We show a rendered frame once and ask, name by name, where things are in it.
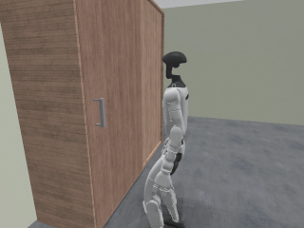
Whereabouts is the robot left hand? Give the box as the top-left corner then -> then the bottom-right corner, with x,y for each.
151,171 -> 171,200

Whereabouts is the robot left forearm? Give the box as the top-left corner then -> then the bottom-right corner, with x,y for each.
161,127 -> 182,174

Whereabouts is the robot right hand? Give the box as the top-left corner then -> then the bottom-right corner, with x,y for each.
161,137 -> 169,153

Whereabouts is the robot head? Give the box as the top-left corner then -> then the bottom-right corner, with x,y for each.
161,51 -> 187,88

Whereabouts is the left robot upper arm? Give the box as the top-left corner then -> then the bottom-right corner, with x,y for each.
163,87 -> 185,136

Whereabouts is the handle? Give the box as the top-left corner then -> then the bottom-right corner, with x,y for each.
93,98 -> 106,128

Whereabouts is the robot left shin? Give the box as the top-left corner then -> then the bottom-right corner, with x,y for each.
142,199 -> 164,228

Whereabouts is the wardrobe door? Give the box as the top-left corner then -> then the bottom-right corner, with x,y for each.
140,0 -> 162,163
75,0 -> 143,228

